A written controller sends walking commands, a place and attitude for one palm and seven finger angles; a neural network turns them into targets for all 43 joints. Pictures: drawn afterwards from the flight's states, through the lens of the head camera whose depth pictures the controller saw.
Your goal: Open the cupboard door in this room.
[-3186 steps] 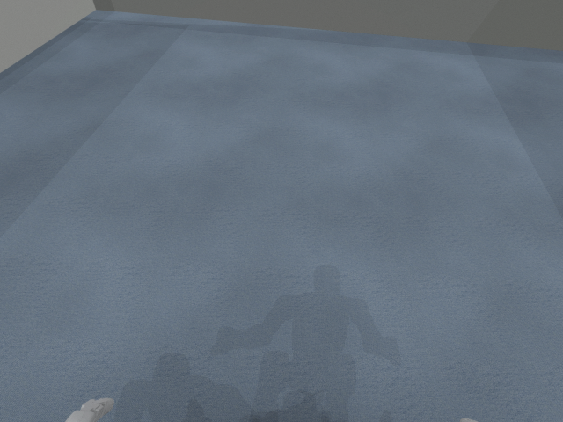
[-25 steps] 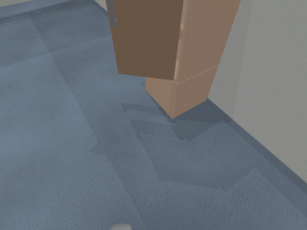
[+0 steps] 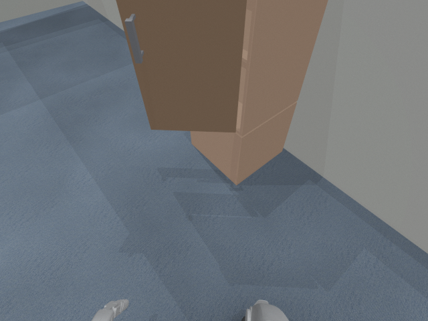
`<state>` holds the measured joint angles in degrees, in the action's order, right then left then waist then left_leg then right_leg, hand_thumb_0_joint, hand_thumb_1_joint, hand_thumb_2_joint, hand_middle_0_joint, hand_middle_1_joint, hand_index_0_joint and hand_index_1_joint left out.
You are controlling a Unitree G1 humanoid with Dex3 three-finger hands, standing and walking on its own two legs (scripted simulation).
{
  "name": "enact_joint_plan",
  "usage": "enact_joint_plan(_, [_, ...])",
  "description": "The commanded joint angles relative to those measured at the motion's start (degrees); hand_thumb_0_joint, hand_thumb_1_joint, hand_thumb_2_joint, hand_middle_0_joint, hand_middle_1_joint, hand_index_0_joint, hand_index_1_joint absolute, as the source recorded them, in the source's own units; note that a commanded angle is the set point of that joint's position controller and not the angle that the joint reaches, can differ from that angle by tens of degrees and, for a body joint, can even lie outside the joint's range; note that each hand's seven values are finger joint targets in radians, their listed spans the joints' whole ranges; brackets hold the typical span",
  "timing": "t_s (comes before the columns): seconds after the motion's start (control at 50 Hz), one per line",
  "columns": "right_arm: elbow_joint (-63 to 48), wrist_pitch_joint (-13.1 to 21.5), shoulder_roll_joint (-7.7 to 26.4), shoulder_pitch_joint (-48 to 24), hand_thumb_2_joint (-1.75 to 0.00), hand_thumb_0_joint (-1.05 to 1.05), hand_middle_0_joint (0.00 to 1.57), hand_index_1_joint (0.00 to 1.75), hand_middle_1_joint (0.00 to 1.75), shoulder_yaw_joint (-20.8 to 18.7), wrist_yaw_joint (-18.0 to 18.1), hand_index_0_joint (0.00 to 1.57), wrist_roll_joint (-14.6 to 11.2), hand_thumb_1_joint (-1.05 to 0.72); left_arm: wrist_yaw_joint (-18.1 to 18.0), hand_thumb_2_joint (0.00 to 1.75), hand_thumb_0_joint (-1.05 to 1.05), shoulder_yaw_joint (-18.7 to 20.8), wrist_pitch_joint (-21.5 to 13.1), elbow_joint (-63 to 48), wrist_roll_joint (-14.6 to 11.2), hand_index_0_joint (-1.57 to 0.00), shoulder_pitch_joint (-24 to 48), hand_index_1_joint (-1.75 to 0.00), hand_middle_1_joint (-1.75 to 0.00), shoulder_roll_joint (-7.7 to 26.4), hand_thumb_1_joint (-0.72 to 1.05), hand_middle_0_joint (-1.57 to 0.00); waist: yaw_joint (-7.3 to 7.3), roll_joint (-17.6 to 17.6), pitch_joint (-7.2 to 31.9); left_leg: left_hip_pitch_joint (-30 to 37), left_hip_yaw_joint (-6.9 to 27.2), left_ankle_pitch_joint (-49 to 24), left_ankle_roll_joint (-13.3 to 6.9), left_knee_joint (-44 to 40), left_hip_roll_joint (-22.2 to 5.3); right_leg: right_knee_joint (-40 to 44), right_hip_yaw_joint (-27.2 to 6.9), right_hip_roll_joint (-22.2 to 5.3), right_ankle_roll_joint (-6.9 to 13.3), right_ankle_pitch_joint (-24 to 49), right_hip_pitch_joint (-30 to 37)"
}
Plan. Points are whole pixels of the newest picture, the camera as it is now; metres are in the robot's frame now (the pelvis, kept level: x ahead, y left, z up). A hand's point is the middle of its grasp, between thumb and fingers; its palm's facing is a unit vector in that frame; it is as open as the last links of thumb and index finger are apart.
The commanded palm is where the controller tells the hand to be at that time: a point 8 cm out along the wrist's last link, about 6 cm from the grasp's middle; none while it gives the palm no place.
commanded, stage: take the last steps up to it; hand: left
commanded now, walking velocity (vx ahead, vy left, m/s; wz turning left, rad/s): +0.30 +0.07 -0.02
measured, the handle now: (136, 39) +0.88 +0.26 +0.08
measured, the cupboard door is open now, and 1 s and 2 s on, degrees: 47 47 47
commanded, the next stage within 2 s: come to a stop and stand still in 0.66 s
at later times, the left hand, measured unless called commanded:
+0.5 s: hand out of the picture +0.15 +0.21 -0.17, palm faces +0.12 -0.98 -0.17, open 7.3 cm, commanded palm none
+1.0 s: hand (134, 205) +0.43 +0.23 -0.17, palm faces -0.05 -0.97 -0.23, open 7.3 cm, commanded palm none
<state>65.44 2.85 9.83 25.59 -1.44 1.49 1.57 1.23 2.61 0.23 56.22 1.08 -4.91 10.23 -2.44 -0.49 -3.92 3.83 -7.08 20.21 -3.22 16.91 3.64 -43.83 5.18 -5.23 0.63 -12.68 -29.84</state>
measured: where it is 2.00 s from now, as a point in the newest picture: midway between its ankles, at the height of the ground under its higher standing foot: (203, 307)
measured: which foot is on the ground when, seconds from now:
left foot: down 0.00-0.10, up 0.12-0.50, down 0.52-1.00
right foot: up 0.00-0.06, down 0.08-0.52, up 0.54-0.88, down 0.90-1.00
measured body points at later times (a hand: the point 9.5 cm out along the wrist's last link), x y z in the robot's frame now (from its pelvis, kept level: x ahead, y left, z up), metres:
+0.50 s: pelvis +0.19 +0.03 +0.00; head +0.22 +0.04 +0.45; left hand +0.14 +0.26 -0.16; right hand +0.28 -0.21 -0.14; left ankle +0.26 +0.15 -0.73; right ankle +0.12 -0.10 -0.73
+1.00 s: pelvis +0.33 +0.05 +0.00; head +0.37 +0.04 +0.44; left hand +0.43 +0.28 -0.15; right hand +0.29 -0.16 -0.17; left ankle +0.27 +0.16 -0.73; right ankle +0.36 -0.06 -0.73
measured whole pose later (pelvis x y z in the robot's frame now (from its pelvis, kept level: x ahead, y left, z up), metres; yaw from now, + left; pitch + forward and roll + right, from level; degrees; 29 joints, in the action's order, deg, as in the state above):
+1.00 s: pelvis +0.33 +0.05 +0.00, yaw -1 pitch +0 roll +1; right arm 64.5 -0.9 8.1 17.2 -1.7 2.1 -0.2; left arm -1.2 1.4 -0.5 59.1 0.8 -7.0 9.8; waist -2.9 1.4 -4.2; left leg -10.5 -6.6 24.8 1.0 34.7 -1.2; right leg -34.4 5.3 -2.8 1.1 -15.6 -19.3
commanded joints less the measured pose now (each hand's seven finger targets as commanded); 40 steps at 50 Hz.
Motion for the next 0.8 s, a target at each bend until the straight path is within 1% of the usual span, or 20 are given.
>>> enact_joint_plan(0.0, [-0.60, 0.86, 7.27, 3.08, -0.90, 0.00, 0.20, 0.30, 0.30, -0.62, 0.27, 0.20, 0.06, -0.90, -0.14, 0.90, 0.00, 0.75, -1.86, -3.45, 0.07, -0.20, -2.29, -0.30, -0.30, 3.08, 0.90, -0.20, 3.79, 3.45, -1.86, -7.20, 6.25, -44.76, -5.04, 4.45, -16.38, 7.19, 2.65, 3.95, 2.29, -0.44, 11.52])
enact_joint_plan(0.02, [-0.51, 0.87, 7.47, 2.17, -0.90, 0.00, 0.20, 0.30, 0.30, -0.62, 0.29, 0.20, -0.30, -0.90, -0.36, 0.90, 0.00, 1.27, -2.33, -1.36, 0.14, -0.20, -8.99, -0.30, -0.30, 4.23, 0.90, -0.20, 7.04, 2.71, 0.89, -10.61, 5.03, -46.30, -3.29, 12.70, -14.35, 10.88, 2.59, 4.68, 3.07, 2.23, 21.69])
enact_joint_plan(0.04, [-1.22, 1.14, 6.81, 1.16, -0.90, 0.00, 0.20, 0.30, 0.30, -0.68, -0.01, 0.20, -1.00, -0.90, -0.80, 0.90, 0.00, 2.43, -3.00, 1.11, 0.40, -0.20, -17.95, -0.30, -0.30, 7.59, 0.90, -0.20, 10.70, -1.27, 6.15, -19.86, 2.93, -38.36, -1.10, 25.01, -11.17, 12.62, -4.74, -0.98, 5.59, 4.30, 36.48])
enact_joint_plan(0.06, [-2.97, 1.28, 4.95, 3.29, -0.90, 0.00, 0.20, 0.30, 0.30, -0.87, -0.22, 0.20, -1.76, -0.90, -1.48, 0.90, 0.00, 3.99, -3.30, 2.98, 0.50, -0.20, -25.51, -0.30, -0.30, 13.00, 0.90, -0.20, 11.96, -13.53, 13.47, -33.95, 0.22, -3.69, 2.00, 44.20, -1.65, 19.57, -29.45, -18.12, 13.15, 9.12, 49.39])
enact_joint_plan(0.08, [-3.58, 0.73, 6.11, 0.57, -0.90, 0.00, 0.20, 0.30, 0.30, -1.26, -0.19, 0.20, -1.58, -0.90, -1.71, 0.90, 0.00, 3.92, -3.14, 2.90, -0.79, -0.20, -24.33, -0.30, -0.30, 14.30, 0.90, -0.20, 10.51, -9.60, 11.67, -37.38, 5.93, 12.33, 1.98, 57.18, -2.80, 26.56, -36.37, -24.42, 16.23, 8.33, 43.22])
enact_joint_plan(0.12, [-4.47, -0.11, 4.02, -5.50, -0.90, 0.00, 0.20, 0.30, 0.30, -1.53, -0.59, 0.20, -0.99, -0.90, -2.34, 0.90, 0.00, 2.52, -3.09, 0.14, -0.85, -0.20, -13.77, -0.30, -0.30, 8.91, 0.90, -0.20, 6.85, -2.65, 0.06, -39.03, 9.68, 3.27, 2.09, 56.41, -8.54, 30.71, -26.15, -19.55, 12.15, -0.41, 25.48])
enact_joint_plan(0.16, [-3.31, -1.45, 0.80, -2.83, -0.90, 0.00, 0.20, 0.30, 0.30, -1.17, -1.04, 0.20, -0.40, -0.90, -2.19, 0.90, 0.00, 1.61, -3.66, -0.65, -0.62, -0.20, -8.85, -0.30, -0.30, 5.26, 0.90, -0.20, 2.79, -4.09, -0.36, -33.10, 8.58, -1.74, 3.14, 51.04, -10.33, 32.96, -14.57, -14.32, 8.55, 0.07, 16.46])
enact_joint_plan(0.2, [-2.57, -2.17, -0.32, -0.25, -0.90, 0.00, 0.20, 0.30, 0.30, -1.08, -1.50, 0.20, -0.08, -0.90, -1.96, 0.90, 0.00, 1.20, -4.42, -0.05, -0.33, -0.20, -9.03, -0.30, -0.30, 3.65, 0.90, -0.20, 1.03, -6.92, 0.89, -30.37, 6.29, -4.46, 4.33, 44.71, -10.35, 34.03, -7.70, -11.41, 6.90, 2.97, 14.27])
enact_joint_plan(0.24, [-2.87, -2.39, -0.68, -1.58, -0.90, 0.00, 0.20, 0.30, 0.30, -1.32, -1.90, 0.20, -0.12, -0.90, -1.63, 0.90, 0.00, 1.18, -4.93, 1.24, -0.32, -0.20, -10.38, -0.30, -0.30, 3.57, 0.90, -0.20, 1.10, -7.36, 0.71, -30.60, 4.68, -7.14, 5.16, 39.20, -9.98, 34.80, -5.68, -9.76, 6.74, 3.88, 15.19])
enact_joint_plan(0.36, [-7.60, -1.17, -0.32, -12.50, -0.90, 0.00, 0.20, 0.30, 0.30, -1.79, -3.08, 0.20, -0.14, -0.90, -1.30, 0.90, 0.00, 2.07, -5.03, 3.53, 0.35, -0.20, -14.04, -0.30, -0.30, 6.19, 0.90, -0.20, 4.01, -6.80, -0.79, -30.47, 2.27, -8.01, 5.40, 22.89, -8.62, 33.23, -6.68, -11.63, 7.69, 2.53, 19.28])
enact_joint_plan(0.44, [-7.82, -0.03, 2.28, -11.96, -0.90, 0.00, 0.20, 0.30, 0.30, -2.01, -2.99, 0.20, -0.05, -0.90, -1.39, 0.90, 0.00, 2.37, -4.23, 4.34, 0.30, -0.20, -13.65, -0.30, -0.30, 7.66, 0.90, -0.20, 2.19, -7.02, -0.06, -19.95, 0.11, -9.53, 4.62, 12.11, -5.91, 27.11, -4.83, -10.80, 5.69, 3.00, 18.19])
enact_joint_plan(0.46, [-6.62, 0.42, 3.83, -8.53, -0.90, 0.00, 0.20, 0.30, 0.30, -2.32, -2.69, 0.20, 0.02, -0.90, -1.38, 0.90, 0.00, 2.26, -3.95, 4.50, 0.25, -0.20, -13.76, -0.30, -0.30, 6.91, 0.90, -0.20, 0.57, -2.52, 1.32, -11.84, 0.07, -9.66, 4.36, 9.06, -5.35, 21.06, -3.42, -8.79, 4.60, 3.44, 14.19])
enact_joint_plan(0.48, [-4.98, 0.89, 7.78, -1.88, -0.90, 0.00, 0.20, 0.30, 0.30, -3.14, -2.07, 0.20, 0.34, -0.90, -1.17, 0.90, 0.00, 1.80, -3.68, 3.83, 0.06, -0.20, -14.06, -0.30, -0.30, 5.37, 0.90, -0.20, -2.18, 6.41, 5.02, -2.78, 6.55, -9.82, 2.04, 7.09, -10.75, 8.68, 0.44, -4.28, 2.70, 1.43, 9.08])
enact_joint_plan(0.5, [-4.03, 0.93, 13.67, 4.17, -0.90, 0.00, 0.20, 0.30, 0.30, -4.42, -1.36, 0.20, 1.04, -0.90, -0.96, 0.90, 0.00, 1.16, -3.77, 2.62, -0.44, -0.20, -15.23, -0.30, -0.30, 2.18, 0.90, -0.20, -3.70, 19.74, 8.99, 4.93, 23.56, -12.95, -3.74, 2.56, -23.91, -7.70, 5.64, 2.78, 0.15, -17.28, -0.99])
enact_joint_plan(0.52, [-3.89, 0.17, 14.11, 6.05, -0.90, 0.00, 0.20, 0.30, 0.30, -4.16, -0.65, 0.20, 0.75, -0.90, -1.27, 0.90, 0.00, 0.83, -3.85, 1.05, -0.10, -0.20, -12.05, -0.30, -0.30, 2.77, 0.90, -0.20, -4.45, 15.75, 9.48, 4.65, 27.38, -17.27, -7.92, -0.18, -27.82, -19.51, 0.27, 3.22, 0.81, -21.86, -5.11])
enact_joint_plan(0.54, [-4.76, 0.15, 12.43, 2.60, -0.90, 0.00, 0.20, 0.30, 0.30, -3.51, -0.38, 0.20, 0.60, -0.90, -1.47, 0.90, 0.00, 0.92, -3.76, 0.97, 0.17, -0.20, -10.39, -0.30, -0.30, 2.95, 0.90, -0.20, -3.06, 11.49, 7.83, 0.54, 24.27, -17.90, -8.39, -0.61, -26.89, -24.54, -2.31, 0.84, 1.43, -18.90, -6.14])
enact_joint_plan(0.58, [-6.63, 0.84, 8.13, -3.99, -0.90, 0.00, 0.20, 0.30, 0.30, -2.09, 0.09, 0.20, 0.20, -0.90, -0.99, 0.90, 0.00, 0.95, -3.31, 2.31, 0.10, -0.20, -10.04, -0.30, -0.30, 2.51, 0.90, -0.20, -0.13, 9.79, 3.67, -7.96, 18.17, -22.16, -7.07, -1.92, -23.98, -26.76, -4.26, -1.89, 0.65, -11.38, -5.21])
enact_joint_plan(0.64, [-6.32, 1.78, 6.34, -5.33, -0.90, 0.00, 0.20, 0.30, 0.30, -1.15, 0.50, 0.20, -0.04, -0.90, -0.76, 0.90, 0.00, 0.52, -2.16, 3.27, 0.08, -0.20, -12.52, -0.30, -0.30, 0.67, 0.90, -0.20, 2.28, 6.51, 3.93, -8.93, 10.21, -34.26, -6.00, -2.28, -20.91, -21.70, -3.87, -1.71, -0.58, -7.17, -2.01])
enact_joint_plan(0.74, [-5.18, 1.31, 5.85, -5.04, -0.90, 0.00, 0.20, 0.30, 0.30, -1.16, 0.37, 0.20, 0.12, -0.90, -0.97, 0.90, 0.00, 0.14, -1.23, 2.14, 0.12, -0.20, -10.01, -0.30, -0.30, -0.47, 0.90, -0.20, 2.71, 5.40, 2.76, -11.02, 5.50, -35.11, -6.20, -2.72, -19.29, -7.09, -1.78, -0.87, -0.93, -3.94, 3.13])
enact_joint_plan(0.78, [-4.67, 0.90, 5.31, -5.65, -0.90, 0.00, 0.20, 0.30, 0.30, -0.65, 0.69, 0.20, 0.26, -0.90, -1.39, 0.90, 0.00, -0.22, -1.17, 2.23, -0.08, -0.20, -8.99, -0.30, -0.30, -0.52, 0.90, -0.20, 2.76, 5.42, 2.23, -12.06, 4.98, -43.63, -5.51, 0.25, -19.30, 0.48, -1.37, 0.25, -0.77, -2.11, 7.57])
